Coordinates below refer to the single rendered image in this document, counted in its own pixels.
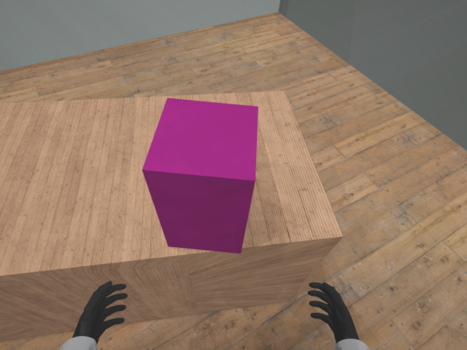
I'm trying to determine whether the left robot hand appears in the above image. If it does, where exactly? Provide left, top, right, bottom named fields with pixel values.
left=73, top=281, right=128, bottom=344

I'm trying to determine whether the pedestal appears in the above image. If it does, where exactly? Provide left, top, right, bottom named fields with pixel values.
left=0, top=90, right=343, bottom=342

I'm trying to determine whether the right robot hand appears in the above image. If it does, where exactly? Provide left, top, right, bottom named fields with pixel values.
left=308, top=282, right=359, bottom=343

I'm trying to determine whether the carton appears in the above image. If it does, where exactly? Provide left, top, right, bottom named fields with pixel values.
left=142, top=98, right=258, bottom=254

